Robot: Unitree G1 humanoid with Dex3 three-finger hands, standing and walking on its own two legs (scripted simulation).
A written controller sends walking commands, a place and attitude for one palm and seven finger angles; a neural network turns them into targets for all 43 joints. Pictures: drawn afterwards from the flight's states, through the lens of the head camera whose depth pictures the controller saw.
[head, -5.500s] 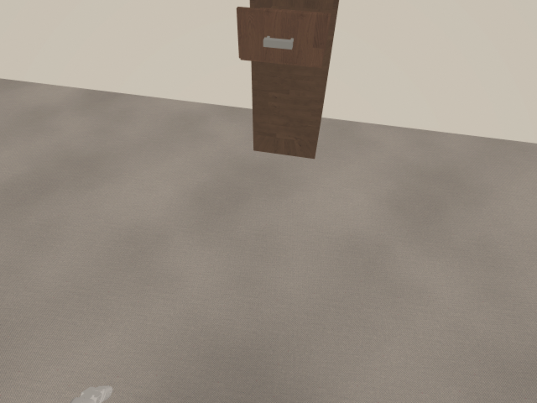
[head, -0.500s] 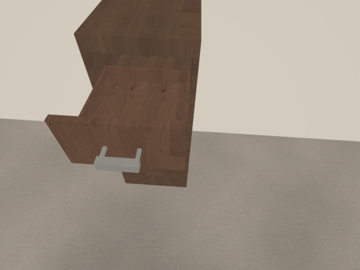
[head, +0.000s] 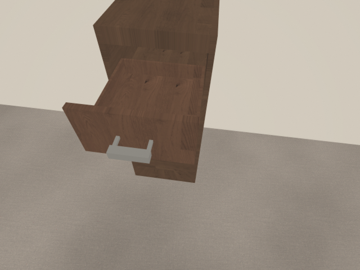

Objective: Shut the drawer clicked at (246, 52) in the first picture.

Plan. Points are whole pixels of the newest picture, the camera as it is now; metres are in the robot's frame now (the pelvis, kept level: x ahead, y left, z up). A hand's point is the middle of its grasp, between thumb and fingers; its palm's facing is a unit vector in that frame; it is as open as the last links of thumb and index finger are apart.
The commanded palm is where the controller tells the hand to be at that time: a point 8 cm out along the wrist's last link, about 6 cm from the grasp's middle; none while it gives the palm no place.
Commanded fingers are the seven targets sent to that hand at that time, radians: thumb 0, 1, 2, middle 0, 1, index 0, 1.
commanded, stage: come to a stop and stand still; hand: left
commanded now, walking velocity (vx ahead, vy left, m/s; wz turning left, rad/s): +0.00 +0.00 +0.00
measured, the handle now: (131, 147) +0.39 +0.16 +0.01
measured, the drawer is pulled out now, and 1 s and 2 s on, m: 0.30 0.30 0.30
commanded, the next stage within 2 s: look again from close up in 1.22 s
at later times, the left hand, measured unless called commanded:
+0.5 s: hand out of the picture +0.00 +0.20 -0.17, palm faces +0.01 -0.98 -0.19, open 7.3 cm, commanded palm none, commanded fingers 0.00 0.90 0.90 -0.20 -0.30 -0.20 -0.30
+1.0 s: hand out of the picture -0.06 +0.15 -0.17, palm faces +0.03 -0.99 -0.15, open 7.3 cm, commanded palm none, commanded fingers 0.00 0.90 0.90 -0.20 -0.30 -0.20 -0.30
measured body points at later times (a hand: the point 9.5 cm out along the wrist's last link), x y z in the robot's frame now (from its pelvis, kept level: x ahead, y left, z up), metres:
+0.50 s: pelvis -0.02 +0.02 +0.01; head -0.01 +0.03 +0.46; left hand +0.00 +0.25 -0.16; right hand -0.02 -0.20 -0.15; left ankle -0.01 +0.12 -0.74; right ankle -0.04 -0.13 -0.74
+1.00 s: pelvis -0.03 +0.00 +0.01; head -0.02 +0.01 +0.46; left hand -0.06 +0.21 -0.16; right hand -0.04 -0.21 -0.16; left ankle -0.01 +0.12 -0.74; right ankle -0.04 -0.13 -0.74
